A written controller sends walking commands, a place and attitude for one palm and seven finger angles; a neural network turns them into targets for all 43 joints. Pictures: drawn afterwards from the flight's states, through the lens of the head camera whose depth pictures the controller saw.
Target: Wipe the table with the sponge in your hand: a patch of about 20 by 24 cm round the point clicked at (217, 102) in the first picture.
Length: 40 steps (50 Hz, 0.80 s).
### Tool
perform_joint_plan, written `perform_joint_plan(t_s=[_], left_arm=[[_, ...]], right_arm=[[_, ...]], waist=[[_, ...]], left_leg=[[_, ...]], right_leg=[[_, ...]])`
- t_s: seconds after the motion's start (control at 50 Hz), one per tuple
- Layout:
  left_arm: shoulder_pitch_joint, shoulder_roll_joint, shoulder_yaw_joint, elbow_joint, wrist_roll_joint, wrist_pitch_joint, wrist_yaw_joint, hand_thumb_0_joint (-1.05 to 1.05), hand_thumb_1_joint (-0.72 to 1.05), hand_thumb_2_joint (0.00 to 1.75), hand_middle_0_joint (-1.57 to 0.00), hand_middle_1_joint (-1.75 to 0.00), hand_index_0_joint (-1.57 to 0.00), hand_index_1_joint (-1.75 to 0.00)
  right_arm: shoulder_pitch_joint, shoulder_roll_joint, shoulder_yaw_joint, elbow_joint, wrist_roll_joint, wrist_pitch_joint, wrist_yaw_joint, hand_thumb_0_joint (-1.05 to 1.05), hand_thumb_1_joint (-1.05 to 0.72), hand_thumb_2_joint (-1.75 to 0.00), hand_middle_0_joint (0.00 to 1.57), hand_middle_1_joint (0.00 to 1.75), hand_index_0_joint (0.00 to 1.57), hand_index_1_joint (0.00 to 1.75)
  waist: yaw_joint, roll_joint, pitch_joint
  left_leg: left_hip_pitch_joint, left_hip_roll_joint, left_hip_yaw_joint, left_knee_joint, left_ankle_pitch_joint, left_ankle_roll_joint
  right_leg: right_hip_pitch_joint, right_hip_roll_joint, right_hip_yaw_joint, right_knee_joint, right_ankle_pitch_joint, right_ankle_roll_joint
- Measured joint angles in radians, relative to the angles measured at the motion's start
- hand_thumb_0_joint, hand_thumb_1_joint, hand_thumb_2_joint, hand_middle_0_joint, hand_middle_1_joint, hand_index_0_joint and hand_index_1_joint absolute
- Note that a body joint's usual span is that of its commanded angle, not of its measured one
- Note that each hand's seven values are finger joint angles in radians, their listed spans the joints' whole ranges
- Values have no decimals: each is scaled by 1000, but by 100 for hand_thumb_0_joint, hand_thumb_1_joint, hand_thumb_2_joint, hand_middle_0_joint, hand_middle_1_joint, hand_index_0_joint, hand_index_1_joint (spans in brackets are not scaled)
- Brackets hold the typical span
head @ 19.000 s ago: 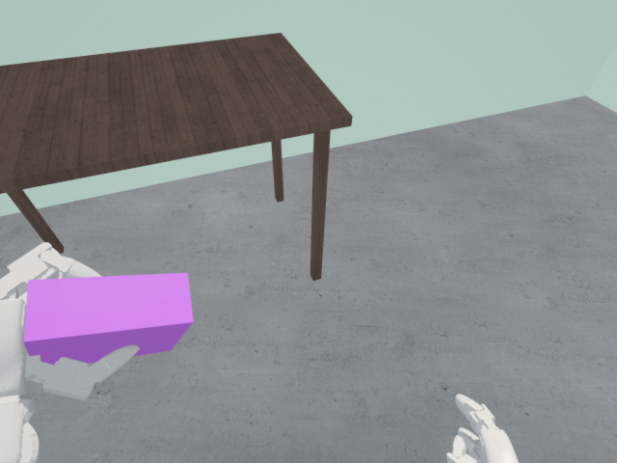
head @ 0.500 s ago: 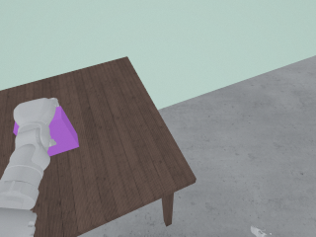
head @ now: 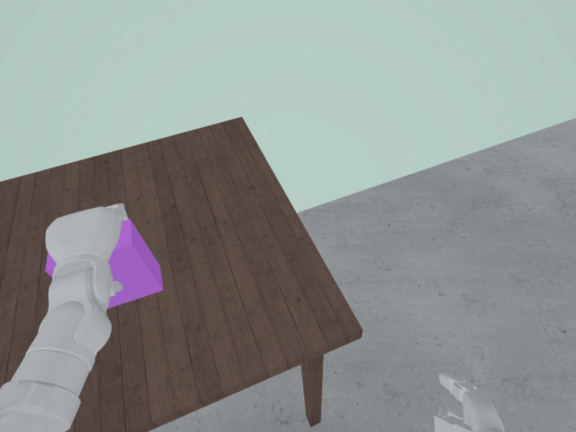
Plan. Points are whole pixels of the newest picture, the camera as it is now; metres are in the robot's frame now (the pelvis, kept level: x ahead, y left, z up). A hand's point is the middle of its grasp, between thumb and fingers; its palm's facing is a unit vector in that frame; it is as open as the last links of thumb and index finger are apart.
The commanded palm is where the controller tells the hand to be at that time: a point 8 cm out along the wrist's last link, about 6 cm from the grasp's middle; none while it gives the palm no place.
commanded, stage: wipe back along the middle lane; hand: left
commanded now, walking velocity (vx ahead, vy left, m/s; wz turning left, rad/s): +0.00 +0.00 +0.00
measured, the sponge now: (116, 275) +0.33 +0.31 +0.02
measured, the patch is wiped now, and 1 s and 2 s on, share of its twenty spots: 0.65 0.90 0.95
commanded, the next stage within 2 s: slide across to the third lane in 0.94 s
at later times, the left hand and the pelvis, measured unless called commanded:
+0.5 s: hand (107, 283) +0.29 +0.28 +0.07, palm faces +0.03 -0.03 -1.00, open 9.7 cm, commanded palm +0.24 +0.26 +0.10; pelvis +0.00 +0.00 +0.00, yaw +0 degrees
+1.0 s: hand (107, 314) +0.24 +0.26 +0.07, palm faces +0.05 -0.06 -1.00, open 9.6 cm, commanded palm +0.19 +0.24 +0.10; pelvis +0.00 -0.01 +0.00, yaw -1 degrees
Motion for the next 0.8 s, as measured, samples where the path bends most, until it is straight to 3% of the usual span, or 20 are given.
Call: perform_joint_plan(t_s=[0.48,0.8], left_arm=[[228,-48,-29,-291,-8,105,13,3,-46,110,-70,-149,-73,-144],[359,-62,-18,-426,-17,110,17,3,-46,109,-70,-149,-74,-144]], right_arm=[[-34,2,14,-16,-3,-15,3,1,-91,-90,19,30,20,30],[-42,-1,13,-26,-7,-29,3,1,-91,-90,19,30,20,30]], waist=[[24,12,8],[34,18,15]], left_leg=[[46,0,8,1,-13,-5],[67,8,13,0,-14,-12]], right_leg=[[35,-1,8,19,-20,-3],[47,6,15,29,-24,-11]])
